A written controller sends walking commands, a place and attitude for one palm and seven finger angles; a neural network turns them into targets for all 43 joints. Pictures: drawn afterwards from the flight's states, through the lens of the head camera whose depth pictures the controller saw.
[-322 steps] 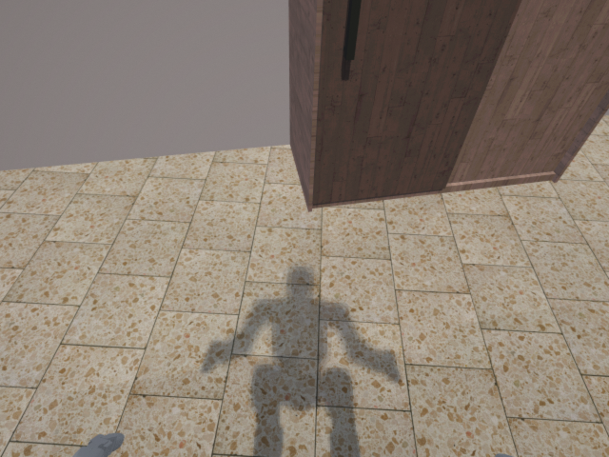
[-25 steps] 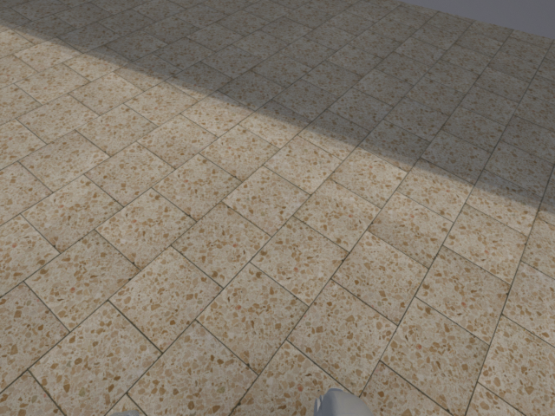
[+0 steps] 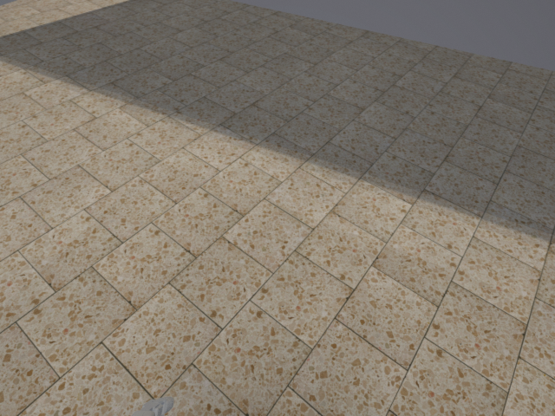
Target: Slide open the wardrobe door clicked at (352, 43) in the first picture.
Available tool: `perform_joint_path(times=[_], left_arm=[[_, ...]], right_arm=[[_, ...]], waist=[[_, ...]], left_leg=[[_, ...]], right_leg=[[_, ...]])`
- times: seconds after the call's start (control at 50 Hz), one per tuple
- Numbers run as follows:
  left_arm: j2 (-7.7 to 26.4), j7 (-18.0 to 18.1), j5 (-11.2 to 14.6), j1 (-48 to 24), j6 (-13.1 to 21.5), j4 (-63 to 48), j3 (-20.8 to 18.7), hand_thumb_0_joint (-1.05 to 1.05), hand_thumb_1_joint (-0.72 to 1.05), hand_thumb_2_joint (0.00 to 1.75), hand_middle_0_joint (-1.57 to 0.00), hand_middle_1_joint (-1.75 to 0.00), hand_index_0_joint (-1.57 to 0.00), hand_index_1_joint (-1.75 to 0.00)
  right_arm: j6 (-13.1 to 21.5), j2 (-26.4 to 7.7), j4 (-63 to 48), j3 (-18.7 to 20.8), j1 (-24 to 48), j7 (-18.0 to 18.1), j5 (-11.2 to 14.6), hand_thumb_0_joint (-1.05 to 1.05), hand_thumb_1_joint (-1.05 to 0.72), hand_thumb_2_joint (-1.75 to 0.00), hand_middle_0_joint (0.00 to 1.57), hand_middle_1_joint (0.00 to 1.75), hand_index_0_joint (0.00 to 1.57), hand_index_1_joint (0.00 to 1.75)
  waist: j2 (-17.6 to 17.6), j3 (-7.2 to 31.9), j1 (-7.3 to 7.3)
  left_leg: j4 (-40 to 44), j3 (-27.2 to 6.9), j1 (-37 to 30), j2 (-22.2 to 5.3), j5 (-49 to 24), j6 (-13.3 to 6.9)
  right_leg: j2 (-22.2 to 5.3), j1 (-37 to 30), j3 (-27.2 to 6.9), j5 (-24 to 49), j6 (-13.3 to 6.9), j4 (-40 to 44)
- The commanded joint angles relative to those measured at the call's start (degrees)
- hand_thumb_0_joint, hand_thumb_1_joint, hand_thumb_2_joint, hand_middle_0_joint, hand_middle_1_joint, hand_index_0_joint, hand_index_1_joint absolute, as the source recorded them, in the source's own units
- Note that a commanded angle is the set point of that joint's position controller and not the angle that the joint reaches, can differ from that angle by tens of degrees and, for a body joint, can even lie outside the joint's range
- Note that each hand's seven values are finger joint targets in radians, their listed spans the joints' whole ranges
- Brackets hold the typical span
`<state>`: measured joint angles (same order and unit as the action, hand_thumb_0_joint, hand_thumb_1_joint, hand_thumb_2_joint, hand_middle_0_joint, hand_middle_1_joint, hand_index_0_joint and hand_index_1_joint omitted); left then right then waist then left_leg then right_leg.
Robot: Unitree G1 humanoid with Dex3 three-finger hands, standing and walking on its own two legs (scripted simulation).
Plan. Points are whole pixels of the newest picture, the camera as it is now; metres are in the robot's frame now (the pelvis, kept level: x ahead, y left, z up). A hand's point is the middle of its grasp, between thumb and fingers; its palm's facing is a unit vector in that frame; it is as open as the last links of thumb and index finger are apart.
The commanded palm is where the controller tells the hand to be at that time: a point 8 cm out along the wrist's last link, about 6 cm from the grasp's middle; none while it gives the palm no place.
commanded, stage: turn to face it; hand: left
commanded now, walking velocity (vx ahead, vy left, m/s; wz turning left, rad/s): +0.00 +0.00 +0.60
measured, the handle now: out of the picture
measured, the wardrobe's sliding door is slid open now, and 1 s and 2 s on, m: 0.00 0.00 0.00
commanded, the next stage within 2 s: none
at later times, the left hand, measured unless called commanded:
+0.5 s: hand out of the picture +0.06 +0.19 -0.14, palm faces +0.28 -0.92 -0.28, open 7.4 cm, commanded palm none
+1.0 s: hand out of the picture -0.13 +0.15 -0.17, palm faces +0.60 -0.76 -0.26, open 7.4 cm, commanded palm none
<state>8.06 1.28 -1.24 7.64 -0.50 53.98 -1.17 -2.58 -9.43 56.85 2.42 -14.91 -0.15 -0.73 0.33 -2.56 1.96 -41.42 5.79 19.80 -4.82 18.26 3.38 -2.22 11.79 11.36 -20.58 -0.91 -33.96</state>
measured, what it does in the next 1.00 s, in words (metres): steps on the spot, turning left: right foot, then left foot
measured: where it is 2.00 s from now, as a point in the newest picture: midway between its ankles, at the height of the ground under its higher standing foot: outside the picture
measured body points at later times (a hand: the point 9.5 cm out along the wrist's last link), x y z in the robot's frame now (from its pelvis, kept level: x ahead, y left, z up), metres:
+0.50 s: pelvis -0.01 -0.04 +0.01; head +0.03 -0.05 +0.45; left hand +0.05 +0.24 -0.12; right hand +0.11 -0.28 -0.15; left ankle +0.02 +0.10 -0.72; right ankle +0.02 -0.17 -0.72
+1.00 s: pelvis -0.03 -0.04 +0.00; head +0.00 +0.00 +0.44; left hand -0.16 +0.19 -0.15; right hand +0.22 -0.19 -0.13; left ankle -0.10 +0.05 -0.73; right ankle +0.02 -0.17 -0.72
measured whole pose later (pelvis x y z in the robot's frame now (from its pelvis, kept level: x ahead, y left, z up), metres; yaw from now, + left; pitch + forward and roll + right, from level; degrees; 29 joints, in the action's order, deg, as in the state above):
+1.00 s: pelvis -0.03 -0.04 +0.00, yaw +36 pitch +1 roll +0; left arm 14.2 1.1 -1.0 15.1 -2.5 53.3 -3.3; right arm -2.6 -14.2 51.3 4.0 -7.1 -2.0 -0.7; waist -2.3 -5.3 -1.5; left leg -35.1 5.6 16.6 -1.2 18.2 -0.5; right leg -12.1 17.1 14.0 -25.4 3.8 -42.9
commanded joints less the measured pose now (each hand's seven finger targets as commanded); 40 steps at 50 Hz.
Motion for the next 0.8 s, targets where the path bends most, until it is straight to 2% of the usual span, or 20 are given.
perform_joint_path(times=[0.0,0.02,0.04,0.08,0.12,0.14,0.24,0.32,0.4,0.44,0.46,0.48,0.5,0.52,0.54,0.58,0.6,0.66,0.72,0.78], left_arm=[[6.72,0.64,1.11,4.55,-0.41,-4.05,-3.51,0.00,0.90,0.90,-0.20,-0.30,-0.20,-0.30],[6.75,0.80,0.78,1.60,-0.54,-5.85,-3.14,0.00,0.90,0.90,-0.20,-0.30,-0.20,-0.30],[7.15,0.79,0.42,-0.14,-0.77,-5.67,-3.24,0.00,0.90,0.90,-0.20,-0.30,-0.20,-0.30],[7.36,0.27,0.04,-0.98,-0.47,-5.09,-4.04,0.00,0.90,0.90,-0.20,-0.30,-0.20,-0.30],[7.62,-0.05,0.27,0.85,-0.49,-4.15,-4.09,0.00,0.90,0.90,-0.20,-0.30,-0.20,-0.30],[7.46,-0.23,0.33,0.97,-0.46,-3.91,-4.14,0.00,0.90,0.90,-0.20,-0.30,-0.20,-0.30],[7.70,-0.10,0.57,-0.54,-0.72,-4.70,-3.94,0.00,0.90,0.90,-0.20,-0.30,-0.20,-0.30],[7.89,0.09,0.83,-1.70,-0.90,-5.76,-3.78,0.00,0.90,0.90,-0.20,-0.30,-0.20,-0.30],[8.56,0.25,1.12,1.78,-0.83,-5.56,-3.83,0.00,0.90,0.90,-0.20,-0.30,-0.20,-0.30],[10.04,0.39,1.12,6.65,-0.34,-4.67,-4.07,0.00,0.90,0.90,-0.20,-0.30,-0.20,-0.30],[12.07,0.68,0.82,9.37,0.13,-4.35,-4.73,0.00,0.90,0.90,-0.20,-0.30,-0.20,-0.30],[17.94,1.14,-0.34,9.73,0.75,-4.88,-5.78,0.00,0.90,0.90,-0.20,-0.30,-0.20,-0.30],[20.25,1.24,-0.05,7.17,0.21,-6.45,-5.50,0.00,0.90,0.90,-0.20,-0.30,-0.20,-0.30],[18.27,1.22,0.02,3.21,0.08,-7.87,-4.83,0.00,0.90,0.90,-0.20,-0.30,-0.20,-0.30],[15.65,1.41,0.11,0.18,0.51,-8.21,-5.03,0.00,0.90,0.90,-0.20,-0.30,-0.20,-0.30],[12.95,0.82,0.20,-1.93,0.90,-8.54,-3.56,0.00,0.90,0.90,-0.20,-0.30,-0.20,-0.30],[12.18,0.69,0.17,-1.11,1.15,-8.34,-3.36,0.00,0.90,0.90,-0.20,-0.30,-0.20,-0.30],[12.81,0.73,0.09,3.19,1.20,-7.41,-3.37,0.00,0.90,0.90,-0.20,-0.30,-0.20,-0.30],[13.81,0.79,-0.12,6.53,0.99,-6.38,-3.59,0.00,0.90,0.90,-0.20,-0.30,-0.20,-0.30],[15.29,0.82,-0.50,7.78,0.86,-5.78,-4.09,0.00,0.90,0.90,-0.20,-0.30,-0.20,-0.30]], right_arm=[[2.05,-12.24,-2.97,2.84,-7.72,0.17,-0.73,0.00,-0.90,-0.90,0.20,0.30,0.20,0.30],[1.90,-13.70,-2.90,3.30,-8.94,0.47,-0.98,0.00,-0.90,-0.90,0.20,0.30,0.20,0.30],[2.14,-13.22,-2.72,3.27,-7.81,1.05,-1.03,0.00,-0.90,-0.90,0.20,0.30,0.20,0.30],[2.60,-11.14,-3.79,2.80,-5.27,1.55,-0.84,0.00,-0.90,-0.90,0.20,0.30,0.20,0.30],[2.83,-10.83,-4.79,2.68,-2.45,1.59,-0.62,0.00,-0.90,-0.90,0.20,0.30,0.20,0.30],[2.97,-10.92,-5.21,2.82,-2.28,1.65,-0.50,0.00,-0.90,-0.90,0.20,0.30,0.20,0.30],[2.53,-12.55,-5.02,3.74,-3.58,1.29,-0.45,0.00,-0.90,-0.90,0.20,0.30,0.20,0.30],[1.74,-14.09,-5.46,4.37,-2.19,0.84,-0.72,0.00,-0.90,-0.90,0.20,0.30,0.20,0.30],[0.95,-15.20,-7.15,4.95,1.67,0.43,-0.88,0.00,-0.90,-0.90,0.20,0.30,0.20,0.30],[0.61,-14.93,-8.39,5.17,4.31,0.22,-0.52,0.00,-0.90,-0.90,0.20,0.30,0.20,0.30],[0.50,-12.93,-8.99,4.99,4.71,-0.03,-0.23,0.00,-0.90,-0.90,0.20,0.30,0.20,0.30],[0.32,-8.41,-9.97,4.38,3.40,-0.27,0.22,0.00,-0.90,-0.90,0.20,0.30,0.20,0.30],[0.35,-9.80,-11.10,4.60,5.41,-0.16,-0.50,0.00,-0.90,-0.90,0.20,0.30,0.20,0.30],[0.02,-11.28,-10.97,4.90,4.92,-0.58,-0.92,0.00,-0.90,-0.90,0.20,0.30,0.20,0.30],[-0.60,-10.54,-10.03,5.04,4.66,-0.77,-1.00,0.00,-0.90,-0.90,0.20,0.30,0.20,0.30],[-0.94,-10.55,-7.81,4.81,2.95,-1.40,-1.05,0.00,-0.90,-0.90,0.20,0.30,0.20,0.30],[-0.96,-9.93,-7.46,4.63,2.08,-1.58,-0.94,0.00,-0.90,-0.90,0.20,0.30,0.20,0.30],[-1.17,-9.62,-7.66,4.26,3.94,-1.79,-0.63,0.00,-0.90,-0.90,0.20,0.30,0.20,0.30],[-1.29,-9.97,-8.90,3.92,7.84,-1.76,-0.59,0.00,-0.90,-0.90,0.20,0.30,0.20,0.30],[-0.81,-9.19,-9.96,3.19,10.68,-1.78,-0.26,0.00,-0.90,-0.90,0.20,0.30,0.20,0.30]], waist=[[18.00,3.11,0.31],[16.93,3.42,1.58],[13.96,2.60,1.03],[10.09,4.51,0.36],[7.64,7.15,-0.65],[6.04,7.94,-0.56],[6.36,9.10,0.96],[8.91,6.84,1.16],[11.63,6.00,-0.48],[9.86,6.74,-3.02],[4.54,7.34,-4.43],[-13.51,6.53,-4.82],[-17.99,3.45,-4.93],[-11.35,1.45,-2.71],[-12.76,0.03,-1.15],[-10.67,-2.72,0.55],[-10.57,-2.06,0.53],[-10.18,-0.65,-1.24],[-10.78,-0.22,-3.19],[-11.27,1.44,-4.26]], left_leg=[[18.73,-23.56,-10.57,-15.43,-35.57,-9.40],[22.84,-29.16,-8.89,-20.58,-38.02,-15.24],[23.97,-29.58,-8.92,-19.23,-32.12,-15.73],[21.98,-24.46,-11.38,-14.03,-30.78,-13.26],[21.09,-18.73,-13.48,-10.82,-31.03,-11.91],[20.95,-18.06,-14.08,-10.11,-31.53,-11.85],[20.34,-20.29,-17.46,-9.38,-31.36,-13.12],[20.85,-23.74,-12.61,-8.59,-26.42,-13.27],[20.78,-26.63,-4.95,-6.39,-20.33,-12.06],[17.48,-26.17,0.50,-3.75,-15.72,-9.81],[13.44,-23.92,7.12,-0.65,-7.69,-6.84],[-0.71,-13.18,18.10,7.26,7.44,-1.61],[-13.76,-9.66,18.83,7.94,15.16,-0.54],[-20.91,-11.52,16.08,5.73,12.19,-1.21],[-23.80,-11.22,16.31,4.73,9.99,-1.17],[-28.99,-8.47,15.34,3.29,3.48,0.09],[-29.45,-7.31,15.19,3.45,1.96,0.61],[-27.16,-5.54,15.09,2.98,0.87,1.66],[-21.96,-4.44,14.72,2.08,3.13,2.09],[-12.51,-2.56,11.87,1.64,6.35,1.92]], right_leg=[[-3.53,13.48,-1.29,-3.40,3.63,-13.74],[-1.03,15.34,-5.56,-18.14,3.96,-25.25],[-2.68,18.51,-9.49,-14.44,3.64,-30.89],[-2.84,21.88,-11.79,-7.31,4.02,-34.46],[-2.74,21.01,-11.97,-3.22,4.70,-33.59],[-2.62,20.65,-11.59,-2.43,5.07,-32.61],[-1.46,19.86,-11.35,-3.93,6.28,-24.06],[-0.26,15.80,-11.15,-5.58,6.18,-17.01],[1.77,6.55,-10.28,-3.56,5.12,-7.21],[1.96,-2.64,-9.83,4.11,4.68,4.63],[-1.81,-10.49,-12.30,6.42,3.72,13.40],[-17.90,-15.30,-28.74,-2.35,-1.23,22.21],[-27.05,-4.54,-36.51,-2.23,-5.59,23.89],[-25.15,2.59,-31.21,-4.76,-6.80,23.72],[-22.10,4.01,-28.26,-2.53,-5.44,23.36],[-15.95,4.51,-18.10,7.98,-3.77,19.29],[-14.67,2.84,-14.43,12.48,-3.47,17.76],[-14.73,-1.87,-11.07,15.70,-3.58,16.74],[-16.87,-4.80,-11.13,16.81,-5.05,16.54],[-18.88,-7.74,-9.43,24.27,-6.27,14.07]])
